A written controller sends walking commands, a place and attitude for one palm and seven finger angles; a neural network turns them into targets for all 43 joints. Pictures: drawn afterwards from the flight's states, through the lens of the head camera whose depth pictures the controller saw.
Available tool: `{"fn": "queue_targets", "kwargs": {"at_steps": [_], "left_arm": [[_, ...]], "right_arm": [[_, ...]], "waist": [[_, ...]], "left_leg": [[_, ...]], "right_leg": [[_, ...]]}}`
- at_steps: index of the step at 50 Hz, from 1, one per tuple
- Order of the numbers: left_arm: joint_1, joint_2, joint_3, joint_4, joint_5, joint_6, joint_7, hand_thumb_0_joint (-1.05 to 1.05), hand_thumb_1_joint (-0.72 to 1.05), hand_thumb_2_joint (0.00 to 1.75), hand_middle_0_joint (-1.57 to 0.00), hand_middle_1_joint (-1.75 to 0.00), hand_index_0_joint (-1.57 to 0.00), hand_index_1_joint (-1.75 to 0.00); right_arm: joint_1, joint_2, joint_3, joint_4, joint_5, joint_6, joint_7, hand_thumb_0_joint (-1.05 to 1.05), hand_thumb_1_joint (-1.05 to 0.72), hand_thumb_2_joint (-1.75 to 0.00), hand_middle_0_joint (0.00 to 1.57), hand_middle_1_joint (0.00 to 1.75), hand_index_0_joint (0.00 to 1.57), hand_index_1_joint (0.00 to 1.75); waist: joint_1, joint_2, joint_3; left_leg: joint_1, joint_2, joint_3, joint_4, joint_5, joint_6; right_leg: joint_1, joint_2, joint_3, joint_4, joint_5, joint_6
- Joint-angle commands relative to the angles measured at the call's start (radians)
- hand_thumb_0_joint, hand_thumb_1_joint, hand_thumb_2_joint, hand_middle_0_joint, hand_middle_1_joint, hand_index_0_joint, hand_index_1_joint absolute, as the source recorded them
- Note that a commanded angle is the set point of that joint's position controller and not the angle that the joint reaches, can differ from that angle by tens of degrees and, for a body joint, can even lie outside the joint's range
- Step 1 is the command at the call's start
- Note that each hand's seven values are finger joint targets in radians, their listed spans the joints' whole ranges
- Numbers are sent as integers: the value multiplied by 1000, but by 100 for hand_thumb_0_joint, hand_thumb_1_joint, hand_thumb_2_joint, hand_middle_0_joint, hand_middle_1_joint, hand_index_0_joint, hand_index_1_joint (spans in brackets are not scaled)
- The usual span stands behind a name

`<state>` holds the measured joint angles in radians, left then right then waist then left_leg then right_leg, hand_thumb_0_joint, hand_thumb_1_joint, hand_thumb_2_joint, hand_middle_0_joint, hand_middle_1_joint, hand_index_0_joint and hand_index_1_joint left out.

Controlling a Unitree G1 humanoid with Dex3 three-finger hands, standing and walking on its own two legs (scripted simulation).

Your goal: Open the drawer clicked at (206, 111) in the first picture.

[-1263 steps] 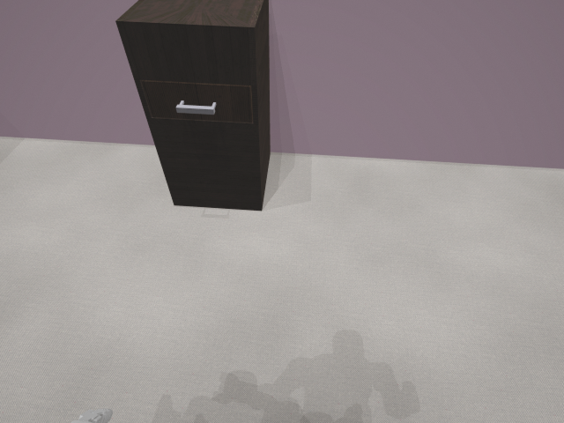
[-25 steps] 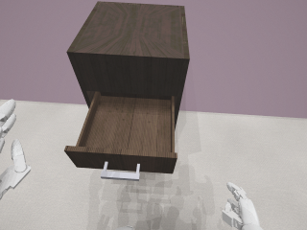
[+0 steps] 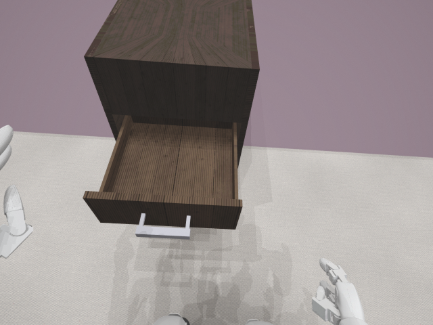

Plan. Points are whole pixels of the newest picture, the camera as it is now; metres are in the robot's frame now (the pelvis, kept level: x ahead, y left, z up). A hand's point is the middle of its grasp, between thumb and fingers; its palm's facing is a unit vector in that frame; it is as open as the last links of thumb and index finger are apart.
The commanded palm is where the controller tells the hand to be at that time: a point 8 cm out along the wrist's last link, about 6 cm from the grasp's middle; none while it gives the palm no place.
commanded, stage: step back with the hand held close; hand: left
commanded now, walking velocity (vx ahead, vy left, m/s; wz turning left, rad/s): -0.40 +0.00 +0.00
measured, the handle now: (164, 225) +0.36 +0.14 -0.19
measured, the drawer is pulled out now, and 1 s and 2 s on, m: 0.29 0.29 0.29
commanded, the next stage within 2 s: stop stepping back and stand still in 0.18 s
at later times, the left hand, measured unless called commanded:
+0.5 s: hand out of the picture +0.10 +0.19 +0.15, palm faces +0.27 -0.83 -0.48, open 7.4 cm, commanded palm +0.03 +0.23 +0.19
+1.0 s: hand out of the picture +0.06 +0.19 +0.16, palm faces +0.35 -0.83 -0.43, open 7.4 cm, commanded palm -0.01 +0.23 +0.19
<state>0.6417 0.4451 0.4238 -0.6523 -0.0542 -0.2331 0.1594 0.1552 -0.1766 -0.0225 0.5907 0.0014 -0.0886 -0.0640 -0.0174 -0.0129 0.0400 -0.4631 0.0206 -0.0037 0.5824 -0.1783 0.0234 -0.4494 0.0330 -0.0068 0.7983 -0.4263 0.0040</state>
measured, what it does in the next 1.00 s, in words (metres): walks backwards: right foot, then left foot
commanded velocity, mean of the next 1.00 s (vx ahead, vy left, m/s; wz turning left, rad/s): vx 0.00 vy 0.03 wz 0.02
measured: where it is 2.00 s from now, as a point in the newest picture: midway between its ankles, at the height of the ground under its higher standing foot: outside the picture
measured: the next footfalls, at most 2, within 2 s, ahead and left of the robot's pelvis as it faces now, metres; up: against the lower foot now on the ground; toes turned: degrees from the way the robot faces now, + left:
right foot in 0.18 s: -0.09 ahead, -0.15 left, +0.00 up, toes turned -3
left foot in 0.44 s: -0.07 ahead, +0.06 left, +0.00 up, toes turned +0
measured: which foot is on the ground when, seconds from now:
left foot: down 0.00-0.22, up 0.24-0.42, down 0.44-1.00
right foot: up 0.00-0.16, down 0.18-1.00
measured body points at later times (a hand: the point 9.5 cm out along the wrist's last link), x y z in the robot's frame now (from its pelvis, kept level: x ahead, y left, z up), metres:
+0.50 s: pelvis -0.10 -0.05 +0.00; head -0.06 -0.03 +0.45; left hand +0.08 +0.23 +0.18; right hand +0.05 -0.31 -0.07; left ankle -0.11 +0.06 -0.73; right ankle -0.13 -0.15 -0.73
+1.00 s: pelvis -0.13 -0.05 +0.01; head -0.12 -0.04 +0.46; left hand +0.03 +0.23 +0.19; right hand +0.01 -0.27 -0.08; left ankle -0.11 +0.06 -0.73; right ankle -0.13 -0.15 -0.73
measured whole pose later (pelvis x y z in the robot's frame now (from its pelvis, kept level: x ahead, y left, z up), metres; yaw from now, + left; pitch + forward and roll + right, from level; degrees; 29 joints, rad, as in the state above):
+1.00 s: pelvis -0.13 -0.05 +0.01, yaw +0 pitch +0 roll -1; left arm 0.65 0.37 0.34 -0.59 -0.04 -0.19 0.16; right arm 0.24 -0.17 0.04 0.62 0.01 -0.10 -0.05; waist -0.03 0.00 0.01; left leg -0.29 0.01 0.00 0.54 -0.25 0.02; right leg -0.22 0.03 -0.07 0.47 -0.25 -0.03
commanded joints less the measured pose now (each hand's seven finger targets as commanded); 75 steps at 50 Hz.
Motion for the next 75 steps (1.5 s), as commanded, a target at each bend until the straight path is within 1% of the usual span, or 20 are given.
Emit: {"fn": "queue_targets", "kwargs": {"at_steps": [1, 9, 10, 12, 13, 14, 18, 21, 24, 27, 30, 32, 34, 37, 40, 49, 58, 71, 72, 75], "left_arm": [[42, 83, 61, -239, -12, -76, 4, 0, 90, 90, -20, -30, -20, -30], [16, 150, 120, -249, -37, -94, -44, 0, 90, 90, -20, -30, -20, -30], [33, 158, 128, -255, -33, -103, -48, 0, 90, 90, -20, -30, -20, -30], [50, 187, 143, -228, -32, -93, -46, 0, 90, 90, -20, -30, -20, -30], [79, 177, 149, -156, -30, -76, -32, 0, 90, 90, -20, -30, -20, -30], [105, 138, 126, -114, -21, -58, -24, 0, 90, 90, -20, -30, -20, -30], [91, 103, 87, -95, 13, -32, 18, 0, 90, 90, -20, -30, -20, -30], [50, 115, 60, -193, 6, -30, 26, 0, 90, 90, -20, -30, -20, -30], [68, 141, 77, -262, 10, -29, 20, 0, 90, 90, -20, -30, -20, -30], [88, 147, 100, -277, 6, -38, 22, 0, 90, 90, -20, -30, -20, -30], [96, 110, 89, -175, -6, -42, 23, 0, 90, 90, -20, -30, -20, -30], [74, 102, 75, -136, -5, -35, 22, 0, 90, 90, -20, -30, -20, -30], [18, 86, 47, -128, 6, -30, 24, 0, 90, 90, -20, -30, -20, -30], [-29, 86, 30, -142, 14, -25, 26, 0, 90, 90, -20, -30, -20, -30], [-39, 76, 26, -136, 33, -17, 24, 0, 90, 90, -20, -30, -20, -30], [-4, 85, 30, -137, 10, -23, 22, 0, 90, 90, -20, -30, -20, -30], [45, 99, 53, -176, 4, -30, 17, 0, 90, 90, -20, -30, -20, -30], [51, 84, 44, -149, -5, -17, 12, 0, 90, 90, -20, -30, -20, -30], [-137, -69, -371, 718, 83, 110, -111, 0, 90, 90, -20, -30, -20, -30], [-186, -117, -329, 859, 90, 212, -141, 0, 90, 90, -20, -30, -20, -30]], "right_arm": [[-50, -144, -48, -108, -10, -88, 9, 0, -90, -90, 20, 30, 20, 30], [-104, -159, -26, -125, -1, -84, 27, 0, -90, -90, 20, 30, 20, 30], [-96, -148, -28, -136, 0, -68, 30, 0, -90, -90, 20, 30, 20, 30], [-95, -141, -53, -160, 45, -54, 25, 0, -90, -90, 20, 30, 20, 30], [-133, -125, -50, -156, 46, -37, 14, 0, -90, -90, 20, 30, 20, 30], [-142, -90, -32, -147, 31, -22, 2, 0, -90, -90, 20, 30, 20, 30], [-114, -98, -1, -166, 28, 6, -28, 0, -90, -90, 20, 30, 20, 30], [-73, -148, -31, -179, 30, -27, -28, 0, -90, -90, 20, 30, 20, 30], [-63, -135, -28, -182, 21, -44, -8, 0, -90, -90, 20, 30, 20, 30], [-61, -141, -27, -170, 23, -57, 1, 0, -90, -90, 20, 30, 20, 30], [-49, -144, -28, -155, 31, -53, 4, 0, -90, -90, 20, 30, 20, 30], [-21, -155, -39, -148, 26, -41, -1, 0, -90, -90, 20, 30, 20, 30], [-9, -151, -30, -135, 19, -40, -4, 0, -90, -90, 20, 30, 20, 30], [-31, -154, -21, -139, 12, -47, -11, 0, -90, -90, 20, 30, 20, 30], [-49, -145, -4, -149, 15, -55, -16, 0, -90, -90, 20, 30, 20, 30], [-27, -129, -6, -120, 11, -65, 8, 0, -90, -90, 20, 30, 20, 30], [-53, -125, -12, -135, 20, -46, 2, 0, -90, -90, 20, 30, 20, 30], [-64, -129, -17, -155, 27, -17, 1, 0, -90, -90, 20, 30, 20, 30], [-90, -229, -60, 100, 27, -100, 83, 0, -90, -90, 20, 30, 20, 30], [44, -176, -34, 112, -3, 10, 78, 0, -90, -90, 20, 30, 20, 30]], "waist": [[18, 188, -235], [35, 196, -254], [31, 126, -275], [17, -237, -289], [19, -220, -216], [10, -172, -188], [-28, -122, -162], [-15, -15, -181], [-5, 209, -186], [5, 180, -127], [-12, 19, -99], [-27, -45, -60], [-34, -72, -29], [-27, 20, -24], [-12, 179, 0], [-17, -16, -44], [-2, 82, -143], [-4, 61, -126], [-43, 53, -63], [3, -80, -140]], "left_leg": [[228, 284, -190, -185, 470, 124], [211, 200, -108, -123, 241, 56], [220, 143, -41, -42, 226, 24], [170, -51, 47, 302, -160, -44], [33, -62, -10, 465, -292, -40], [-63, -42, -43, 486, -342, -44], [32, -23, 10, 24, -202, -23], [257, 79, -14, -220, 321, 28], [323, 157, -135, -146, 526, 55], [136, 147, -149, -196, 176, 49], [77, 54, -91, -147, -197, 24], [125, 6, -40, -32, -279, 13], [168, -6, -11, 8, -247, 18], [187, 61, -99, -180, -274, 48], [-22, 186, -289, -408, -570, 92], [121, 32, -62, -107, -132, 19], [238, 95, -100, -199, 260, 17], [231, 70, -70, -199, 163, 8], [243, 88, -78, -64, 302, -4], [191, 98, -115, -62, 213, 38]], "right_leg": [[74, -24, 10, 16, -54, 10], [271, -25, -41, -397, 209, 8], [274, -64, -14, -443, 354, -9], [159, -298, 197, -508, 611, -76], [146, -376, 240, -488, 700, -139], [223, -378, 211, -435, 838, -176], [387, -272, 100, -322, 920, -96], [370, -185, 47, -221, 747, -2], [246, -118, -12, -241, 309, 9], [340, -101, -14, -319, 179, -1], [318, -142, 92, -455, 113, -22], [166, -206, 203, -556, -144, -74], [91, -238, 204, -554, -180, -104], [107, -142, 92, -434, -115, -60], [262, -35, -22, -223, -11, -9], [252, -164, 157, -517, 111, -59], [385, -88, 8, -381, 465, -11], [379, -104, 23, -426, 439, -12], [170, -136, -34, -302, 470, -32], [221, -132, 14, -300, 368, -35]]}}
